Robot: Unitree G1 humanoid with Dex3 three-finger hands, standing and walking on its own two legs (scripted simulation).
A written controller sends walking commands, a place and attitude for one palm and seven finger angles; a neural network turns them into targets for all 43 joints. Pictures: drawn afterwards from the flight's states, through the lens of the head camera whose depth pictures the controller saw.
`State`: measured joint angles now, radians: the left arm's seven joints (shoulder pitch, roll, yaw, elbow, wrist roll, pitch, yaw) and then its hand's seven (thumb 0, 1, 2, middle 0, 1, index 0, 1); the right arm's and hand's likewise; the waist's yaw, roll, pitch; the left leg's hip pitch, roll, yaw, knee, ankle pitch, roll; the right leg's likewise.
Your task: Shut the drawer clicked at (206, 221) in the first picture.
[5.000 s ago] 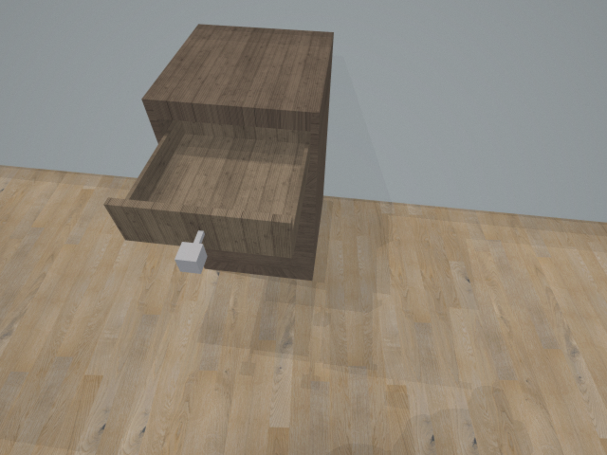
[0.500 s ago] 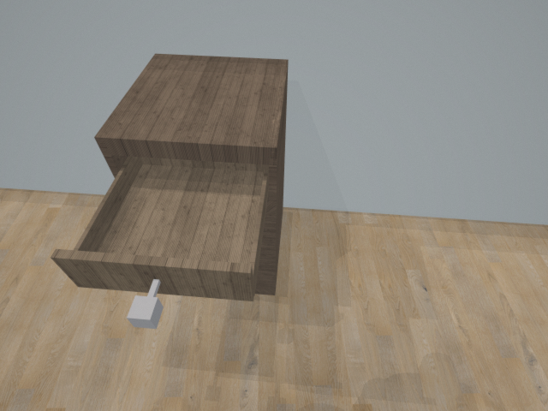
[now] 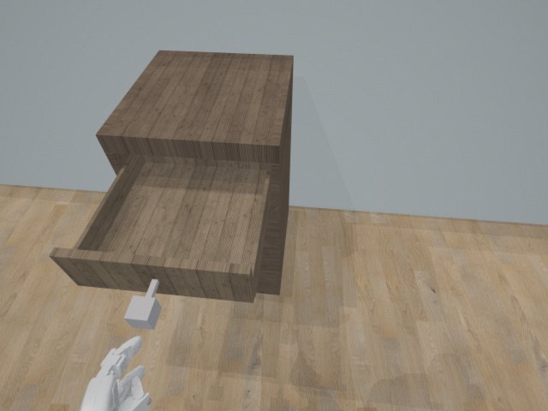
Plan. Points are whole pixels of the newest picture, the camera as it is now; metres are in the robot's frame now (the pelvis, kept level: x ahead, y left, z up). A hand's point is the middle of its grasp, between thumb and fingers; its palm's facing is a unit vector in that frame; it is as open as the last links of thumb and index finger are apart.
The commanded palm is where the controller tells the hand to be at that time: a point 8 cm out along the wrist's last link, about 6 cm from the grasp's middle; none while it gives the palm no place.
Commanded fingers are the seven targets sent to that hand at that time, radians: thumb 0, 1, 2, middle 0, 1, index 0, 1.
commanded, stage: raise the hand and make a fist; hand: left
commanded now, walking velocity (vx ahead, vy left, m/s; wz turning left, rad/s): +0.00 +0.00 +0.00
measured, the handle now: (147, 301) +0.33 +0.26 -0.12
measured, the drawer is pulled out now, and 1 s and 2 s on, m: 0.30 0.30 0.30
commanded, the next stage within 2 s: bring the fist close to the handle in 1.74 s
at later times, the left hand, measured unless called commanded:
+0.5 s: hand out of the picture +0.13 +0.18 -0.05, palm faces -0.10 -0.99 -0.04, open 4.7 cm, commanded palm +0.12 +0.24 -0.05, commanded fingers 0.00 0.90 0.90 -0.88 -1.04 -0.88 -1.04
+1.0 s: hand (125, 406) +0.15 +0.21 -0.04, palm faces -0.06 -1.00 -0.04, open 3.1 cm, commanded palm +0.12 +0.27 -0.03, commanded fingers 0.00 0.90 0.90 -1.38 -1.58 -1.38 -1.58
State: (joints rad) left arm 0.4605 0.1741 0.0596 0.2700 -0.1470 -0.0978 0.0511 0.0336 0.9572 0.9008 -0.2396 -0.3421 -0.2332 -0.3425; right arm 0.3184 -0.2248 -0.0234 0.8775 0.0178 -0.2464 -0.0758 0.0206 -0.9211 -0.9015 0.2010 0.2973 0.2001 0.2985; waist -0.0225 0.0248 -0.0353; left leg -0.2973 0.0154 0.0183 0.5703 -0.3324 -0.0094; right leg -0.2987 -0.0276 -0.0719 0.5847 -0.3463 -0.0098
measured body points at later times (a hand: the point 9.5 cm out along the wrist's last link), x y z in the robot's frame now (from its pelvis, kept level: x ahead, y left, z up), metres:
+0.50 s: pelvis -0.06 +0.00 -0.10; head +0.00 +0.01 +0.35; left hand +0.13 +0.23 -0.04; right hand +0.16 -0.20 -0.17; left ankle -0.03 +0.13 -0.73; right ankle -0.03 -0.11 -0.73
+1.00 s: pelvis -0.06 +0.02 -0.08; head +0.01 +0.05 +0.36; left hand +0.14 +0.27 -0.04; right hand +0.13 -0.22 -0.13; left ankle -0.03 +0.13 -0.73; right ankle -0.03 -0.11 -0.73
